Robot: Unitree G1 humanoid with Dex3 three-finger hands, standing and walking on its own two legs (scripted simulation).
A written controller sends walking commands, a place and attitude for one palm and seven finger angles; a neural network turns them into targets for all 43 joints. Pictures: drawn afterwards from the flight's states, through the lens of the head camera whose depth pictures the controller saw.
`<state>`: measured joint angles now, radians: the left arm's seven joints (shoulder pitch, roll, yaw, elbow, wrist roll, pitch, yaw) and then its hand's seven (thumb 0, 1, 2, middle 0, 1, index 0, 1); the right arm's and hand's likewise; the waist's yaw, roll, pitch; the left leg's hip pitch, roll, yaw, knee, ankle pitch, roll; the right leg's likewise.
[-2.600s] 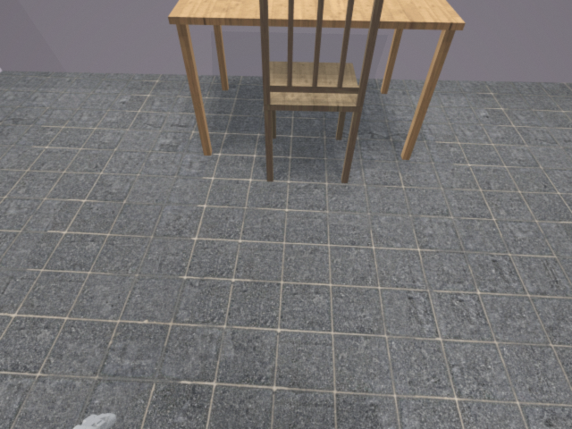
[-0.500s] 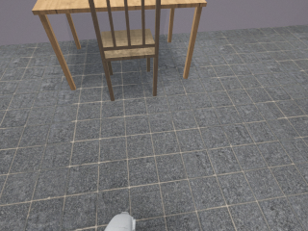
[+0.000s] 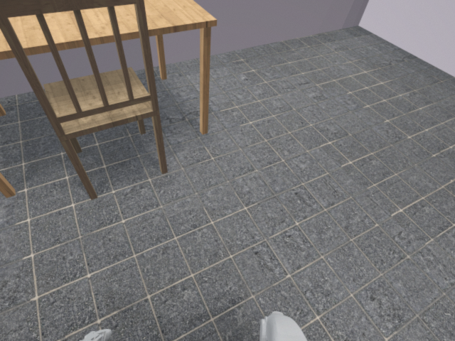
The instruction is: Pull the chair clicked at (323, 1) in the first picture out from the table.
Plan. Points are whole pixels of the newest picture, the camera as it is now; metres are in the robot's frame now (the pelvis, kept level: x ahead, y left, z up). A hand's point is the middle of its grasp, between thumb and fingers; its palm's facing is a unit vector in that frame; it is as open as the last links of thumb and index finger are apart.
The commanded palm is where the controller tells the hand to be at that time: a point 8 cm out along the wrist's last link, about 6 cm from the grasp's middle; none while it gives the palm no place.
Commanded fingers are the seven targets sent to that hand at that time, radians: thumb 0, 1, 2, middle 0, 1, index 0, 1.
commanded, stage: walk to a spot facing it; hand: left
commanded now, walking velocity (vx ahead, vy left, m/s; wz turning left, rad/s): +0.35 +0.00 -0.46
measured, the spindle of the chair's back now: (93, 63) +0.97 +0.53 -0.06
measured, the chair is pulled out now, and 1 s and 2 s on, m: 0.00 0.00 0.00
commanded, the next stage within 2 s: turn to face it in 1.02 s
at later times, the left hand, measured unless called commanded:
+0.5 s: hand (173, 252) +0.34 +0.14 -0.17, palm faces -0.18 -0.96 -0.23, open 7.1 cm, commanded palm none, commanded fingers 0.00 0.90 0.90 -0.20 -0.30 -0.20 -0.30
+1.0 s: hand (192, 181) +0.56 +0.12 -0.18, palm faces -0.33 -0.93 -0.13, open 7.4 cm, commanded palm none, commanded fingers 0.00 0.90 0.90 -0.20 -0.30 -0.20 -0.30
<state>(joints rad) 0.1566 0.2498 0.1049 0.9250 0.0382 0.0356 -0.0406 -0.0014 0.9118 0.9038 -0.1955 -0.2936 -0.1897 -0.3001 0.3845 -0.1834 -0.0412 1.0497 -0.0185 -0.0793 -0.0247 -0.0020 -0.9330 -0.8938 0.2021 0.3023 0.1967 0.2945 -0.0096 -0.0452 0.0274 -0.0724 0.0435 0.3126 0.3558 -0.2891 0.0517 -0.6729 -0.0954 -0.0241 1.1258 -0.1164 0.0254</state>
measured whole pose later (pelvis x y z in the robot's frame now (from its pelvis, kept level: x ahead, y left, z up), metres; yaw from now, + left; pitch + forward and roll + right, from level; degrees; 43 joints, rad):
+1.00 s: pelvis +0.45 -0.03 +0.00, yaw -25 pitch +0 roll -1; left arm 0.24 0.19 0.09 0.99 0.03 0.04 -0.04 0.00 0.91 0.90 -0.20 -0.29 -0.19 -0.30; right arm 0.31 -0.16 -0.04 1.02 -0.02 -0.06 -0.02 0.00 -0.95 -0.89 0.20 0.30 0.20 0.29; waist 0.02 -0.04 0.06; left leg -0.07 0.10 0.31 0.39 -0.30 0.01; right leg -0.61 -0.10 -0.07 1.07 -0.21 0.03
